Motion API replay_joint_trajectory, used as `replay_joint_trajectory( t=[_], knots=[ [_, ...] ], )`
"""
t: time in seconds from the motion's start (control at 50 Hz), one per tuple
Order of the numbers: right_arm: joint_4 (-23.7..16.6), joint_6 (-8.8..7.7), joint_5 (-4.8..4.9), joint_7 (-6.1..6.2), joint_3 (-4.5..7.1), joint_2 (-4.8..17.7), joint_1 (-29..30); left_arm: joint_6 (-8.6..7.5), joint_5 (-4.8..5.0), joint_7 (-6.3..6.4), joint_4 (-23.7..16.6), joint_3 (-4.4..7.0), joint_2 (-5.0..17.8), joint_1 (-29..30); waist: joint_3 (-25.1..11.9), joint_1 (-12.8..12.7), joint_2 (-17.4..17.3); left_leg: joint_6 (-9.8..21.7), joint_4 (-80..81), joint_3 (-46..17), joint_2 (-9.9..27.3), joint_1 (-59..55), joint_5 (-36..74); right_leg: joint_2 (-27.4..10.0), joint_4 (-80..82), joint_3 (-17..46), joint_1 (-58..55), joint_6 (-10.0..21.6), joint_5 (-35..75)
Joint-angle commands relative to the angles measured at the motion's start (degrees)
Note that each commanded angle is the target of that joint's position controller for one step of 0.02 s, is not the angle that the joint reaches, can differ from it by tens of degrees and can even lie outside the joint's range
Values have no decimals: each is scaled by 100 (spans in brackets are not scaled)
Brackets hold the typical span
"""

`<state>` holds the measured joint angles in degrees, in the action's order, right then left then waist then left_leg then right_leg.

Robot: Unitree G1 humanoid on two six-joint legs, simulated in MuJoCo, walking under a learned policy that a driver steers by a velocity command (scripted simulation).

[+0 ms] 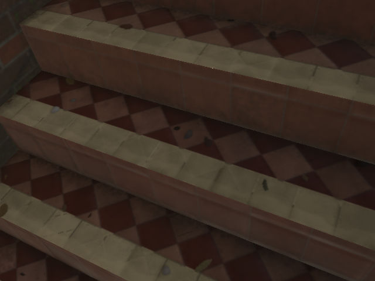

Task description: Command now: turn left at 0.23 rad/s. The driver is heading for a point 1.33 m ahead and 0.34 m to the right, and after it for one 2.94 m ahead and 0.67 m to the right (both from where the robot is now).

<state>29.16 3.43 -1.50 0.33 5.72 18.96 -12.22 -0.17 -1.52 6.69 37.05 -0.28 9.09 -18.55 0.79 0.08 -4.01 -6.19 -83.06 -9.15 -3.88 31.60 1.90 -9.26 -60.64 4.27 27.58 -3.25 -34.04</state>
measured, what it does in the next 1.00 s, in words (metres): walks ahead, turning right: left foot 0.20 m lower, then right foot 0.20 m higher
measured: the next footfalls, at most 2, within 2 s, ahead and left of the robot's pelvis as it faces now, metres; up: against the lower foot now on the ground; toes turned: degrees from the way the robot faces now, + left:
left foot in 0.16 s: -0.03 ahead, +0.17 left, -0.20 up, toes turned +3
right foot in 0.64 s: +0.07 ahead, -0.03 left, +0.00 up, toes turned -22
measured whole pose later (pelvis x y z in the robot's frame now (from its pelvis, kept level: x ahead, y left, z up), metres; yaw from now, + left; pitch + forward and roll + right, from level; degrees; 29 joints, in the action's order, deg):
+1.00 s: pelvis +0.15 +0.06 +0.07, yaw -36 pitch +2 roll +3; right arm 31.5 -3.7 1.8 0.4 -3.4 4.3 -3.8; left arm -4.3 0.0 1.4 51.6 0.3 7.5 -32.9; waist -2.5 -3.3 -1.4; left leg 1.4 -130.1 -3.1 -0.2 74.6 -12.9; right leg -0.8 -31.5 8.1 11.2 5.8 -23.8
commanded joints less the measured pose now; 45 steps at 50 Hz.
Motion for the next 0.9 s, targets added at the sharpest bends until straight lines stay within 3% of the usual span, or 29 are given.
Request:
replay_joint_trajectory(
  t=[0.02,0.08,0.12,0.14,0.16,0.18,0.2,0.22,0.24,0.26,0.28,0.3,0.32,0.34,0.4,0.48,0.52,0.56,0.58,0.62,0.64,0.66,0.68,0.7,0.72,0.78,0.84,0.88,0.9],
  knots=[
    [76,-65,67,-261,-227,-315,-281,-119,44,-30,-211,258,805,442,-256,251,1102,421,3664,92,694,-873,-390,-415,1535,913,-321,1034,1687],
    [330,-113,26,-373,-314,-577,159,117,343,-25,-388,392,1014,545,131,-287,1919,681,7182,1216,493,-1864,831,281,761,261,-169,751,2749],
    [615,-92,-140,-300,-255,-466,-174,190,362,35,-379,407,811,245,-54,-482,1467,801,7959,1213,631,-2688,2430,480,132,424,163,606,3301],
    [770,-74,-171,-263,-225,-380,-727,145,292,-25,-293,329,449,206,-297,-317,925,913,7902,1027,953,-3510,2915,772,-745,237,818,352,2108],
    [880,-86,-155,-209,-193,-139,-1208,74,239,-171,-207,259,105,302,-465,-20,-317,875,7186,360,1663,-4620,5467,1211,-2563,-106,2325,-39,-907],
    [973,-97,-237,-200,-109,206,-1127,-129,290,-377,-26,221,-41,117,-706,-10,-1501,452,5092,1197,1607,-5423,8973,1422,-3940,-560,3586,-165,-1771],
    [1078,-128,-63,-225,63,525,-1223,-322,449,-447,-89,236,315,-78,-1171,-31,-1846,741,4804,1249,1760,-5680,9186,1048,-4096,-768,3913,-172,-1468],
    [1221,-25,44,-172,17,390,-1397,-379,509,-500,61,251,468,-35,-1265,98,-1804,976,4704,1102,1778,-5639,8669,1073,-4520,-588,4208,-161,-1457],
    [1279,105,-55,-72,-52,257,-1392,-296,531,-490,64,226,332,337,-1292,141,-1519,1180,4832,892,2019,-5160,7911,992,-5173,-404,4060,-186,-1456],
    [929,217,-269,30,-62,471,-649,-138,392,-454,-184,114,92,688,-1287,-81,-1115,1767,5082,687,2424,-4596,6734,937,-6447,-191,4092,-377,-1468],
    [682,223,-294,119,-69,503,-156,-34,299,-390,-411,49,82,851,-1206,-157,-751,2221,5330,686,2813,-4416,6011,912,-6871,-2,4327,-434,-1750],
    [641,243,-128,139,1,921,598,134,301,-305,-692,-45,114,762,-1124,-577,-1089,2665,6120,586,3412,-3620,4474,573,-6815,-155,3809,-438,-1488],
    [554,172,-62,244,-46,792,703,242,263,-208,-865,-52,174,908,-686,-537,-1006,2674,6565,248,3619,-3344,2568,398,-6510,97,3972,-388,-1479],
    [582,149,-98,367,-215,67,309,267,246,-207,-656,90,397,1270,-285,-33,-233,2468,6362,547,3207,-3514,2364,791,-7429,357,4488,-305,-1772],
    [683,36,-23,581,-214,185,-200,267,180,-273,-865,11,357,1244,-66,-30,535,1934,6372,1250,2601,-3989,2067,817,-6478,-177,4799,-317,-467],
    [843,1,36,693,-121,426,-889,156,310,-408,-1347,-211,-392,1928,-166,111,-365,1682,7005,1243,2532,-3728,21,390,-6304,-241,4802,-69,-367],
    [879,-123,77,719,-85,478,-998,133,326,-547,-1497,-253,-213,2145,2,133,36,1425,7185,1234,2509,-4189,-1422,89,-5932,-85,5663,128,-55],
    [890,-55,6,775,-80,545,-946,62,349,-737,-1844,-473,-526,3259,405,272,502,1060,7866,1936,2255,-2635,725,402,-3256,-1426,3567,436,-965],
    [1052,-52,-73,770,-76,704,-851,103,305,-761,-1753,-421,-523,2844,-34,-69,230,974,7554,2448,2092,-2263,3544,837,-2956,-1917,2065,648,-1336],
    [967,-172,-28,725,46,1300,-200,102,387,-652,-1159,-7,226,1478,-923,-556,-537,1141,6192,2582,2133,-3272,8913,1694,-2403,-2188,1138,940,-1492],
    [887,-192,90,638,27,1389,211,68,399,-629,-910,115,448,704,-1338,-995,-876,1282,5479,2576,2217,-3449,9627,1884,-1174,-2001,339,1100,-922],
    [569,-164,275,587,-22,1214,588,0,331,-607,-597,366,918,-154,-1458,-1396,-484,1155,4064,2528,1766,-2590,8738,1882,-91,-812,-687,1563,-602],
    [220,-261,329,457,-124,936,786,9,202,-604,-410,651,1835,-706,-1621,-1562,1214,1020,2083,2338,859,-842,4931,1103,1856,1840,-1808,2242,-1572],
    [31,-522,211,187,-270,335,1328,-39,115,-466,-538,693,2143,-224,-1425,-1128,2148,772,-382,1187,-320,96,-560,340,3849,4534,-1602,2735,-2019],
    [-190,-747,154,-99,-346,-104,1611,-170,-45,-446,-465,394,1550,204,-986,-710,1647,812,-2154,151,-304,875,-894,102,4038,5222,-826,2556,-2156],
    [-364,-949,-243,-297,-663,-910,1151,-391,281,-575,53,274,699,-162,227,-66,268,1044,-3092,236,58,2393,-1230,583,3071,3626,-298,2058,-651],
    [-245,-938,-249,-161,-798,-1040,589,-439,336,-660,354,295,739,-174,199,252,345,895,-3127,531,229,2771,-1396,749,3527,2670,-600,2035,295],
    [-7,-830,-102,-64,-787,-930,741,-451,380,-577,503,296,619,-398,530,133,322,784,-2560,848,616,3317,-1184,456,3849,2273,-608,1913,877],
    [49,-755,-39,-45,-836,-1168,989,-426,214,-511,759,274,613,-687,371,-26,688,739,-3812,1155,456,3636,-1102,206,4023,2218,-645,2061,1124]
  ],
)
Velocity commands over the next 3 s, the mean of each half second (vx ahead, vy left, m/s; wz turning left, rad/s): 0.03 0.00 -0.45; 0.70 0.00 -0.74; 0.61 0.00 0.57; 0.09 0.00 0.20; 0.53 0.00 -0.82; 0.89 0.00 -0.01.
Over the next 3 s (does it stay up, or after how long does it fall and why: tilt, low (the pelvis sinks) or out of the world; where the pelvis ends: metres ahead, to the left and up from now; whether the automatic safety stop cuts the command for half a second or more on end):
stays up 0.87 -0.14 0.63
